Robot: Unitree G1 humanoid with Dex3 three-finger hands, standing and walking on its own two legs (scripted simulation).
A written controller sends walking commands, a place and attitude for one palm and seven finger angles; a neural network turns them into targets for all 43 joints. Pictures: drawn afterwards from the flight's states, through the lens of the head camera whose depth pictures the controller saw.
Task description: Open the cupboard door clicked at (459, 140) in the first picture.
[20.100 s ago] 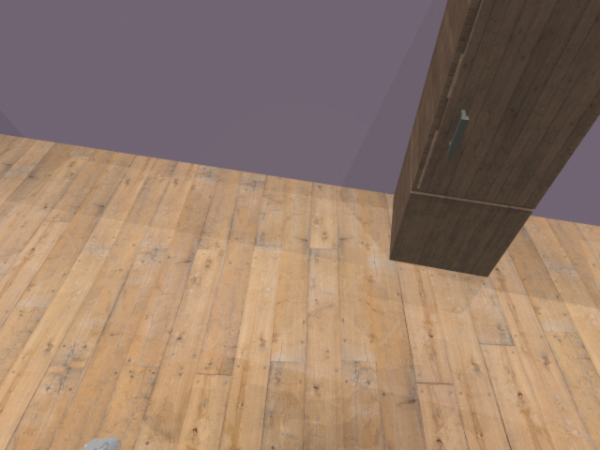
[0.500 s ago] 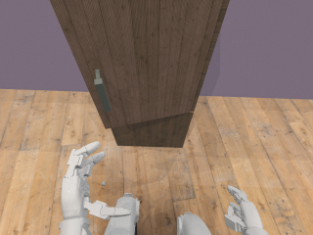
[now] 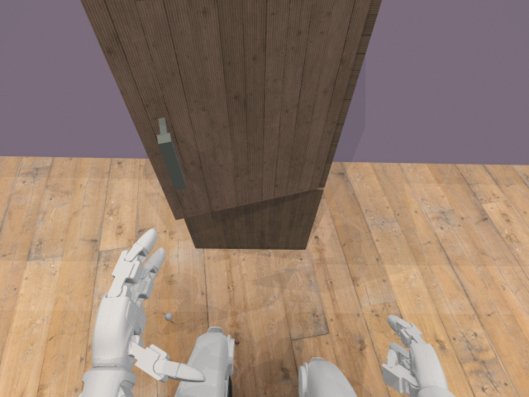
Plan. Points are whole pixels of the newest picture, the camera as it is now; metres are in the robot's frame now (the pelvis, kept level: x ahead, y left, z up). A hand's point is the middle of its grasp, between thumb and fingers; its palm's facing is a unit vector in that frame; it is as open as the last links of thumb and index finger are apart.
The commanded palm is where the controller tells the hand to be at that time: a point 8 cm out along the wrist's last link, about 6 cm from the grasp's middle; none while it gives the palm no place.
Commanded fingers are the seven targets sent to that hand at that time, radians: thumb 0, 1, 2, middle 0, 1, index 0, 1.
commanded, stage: slide the hand sideways off the handle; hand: left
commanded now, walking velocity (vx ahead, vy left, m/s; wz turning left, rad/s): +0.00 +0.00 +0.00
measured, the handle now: (171, 155) +0.48 +0.19 +0.05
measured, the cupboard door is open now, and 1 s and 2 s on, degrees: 16 16 16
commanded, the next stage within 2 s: draw the hand back to the body in 0.90 s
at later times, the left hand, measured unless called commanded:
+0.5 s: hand (118, 338) +0.20 +0.20 +0.03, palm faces +0.05 -1.00 -0.04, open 16.3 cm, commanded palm +0.17 +0.26 +0.03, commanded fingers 0.00 -0.50 0.30 -0.15 -0.30 -0.15 -0.30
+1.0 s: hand (67, 352) +0.18 +0.26 +0.02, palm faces +0.06 -1.00 -0.05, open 16.3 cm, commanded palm +0.16 +0.30 +0.04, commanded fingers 0.00 -0.50 0.30 -0.15 -0.30 -0.15 -0.30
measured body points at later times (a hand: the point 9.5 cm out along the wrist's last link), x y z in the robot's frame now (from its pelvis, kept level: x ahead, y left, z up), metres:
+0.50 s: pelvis -0.01 +0.01 -0.01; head +0.07 +0.03 +0.43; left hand +0.19 +0.25 +0.03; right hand +0.19 -0.22 -0.09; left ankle +0.08 +0.13 -0.59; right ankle -0.02 -0.11 -0.59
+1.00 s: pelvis -0.02 +0.02 -0.02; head +0.06 +0.06 +0.42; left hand +0.17 +0.31 +0.03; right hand +0.19 -0.21 -0.09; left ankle +0.08 +0.13 -0.59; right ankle -0.02 -0.11 -0.59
